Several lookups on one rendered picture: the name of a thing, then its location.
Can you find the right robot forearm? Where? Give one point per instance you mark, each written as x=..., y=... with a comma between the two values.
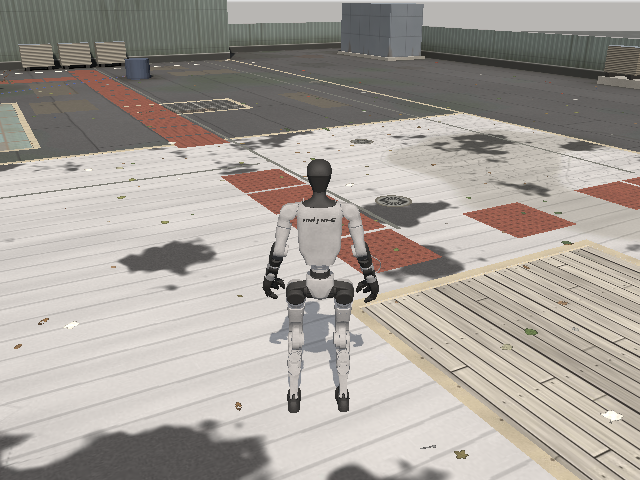
x=367, y=267

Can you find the left robot thigh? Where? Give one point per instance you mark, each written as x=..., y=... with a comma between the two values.
x=295, y=298

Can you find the robot left upper arm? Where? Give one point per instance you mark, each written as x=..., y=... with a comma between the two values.
x=288, y=212

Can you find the left robot foot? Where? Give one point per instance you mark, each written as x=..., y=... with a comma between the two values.
x=294, y=404

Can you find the left robot hand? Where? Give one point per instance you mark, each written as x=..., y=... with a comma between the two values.
x=272, y=284

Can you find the robot right upper arm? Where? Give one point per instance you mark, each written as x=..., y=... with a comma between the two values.
x=351, y=212

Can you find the left robot forearm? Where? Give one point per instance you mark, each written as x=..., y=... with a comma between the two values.
x=273, y=265

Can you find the right robot hand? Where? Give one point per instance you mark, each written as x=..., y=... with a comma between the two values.
x=373, y=287

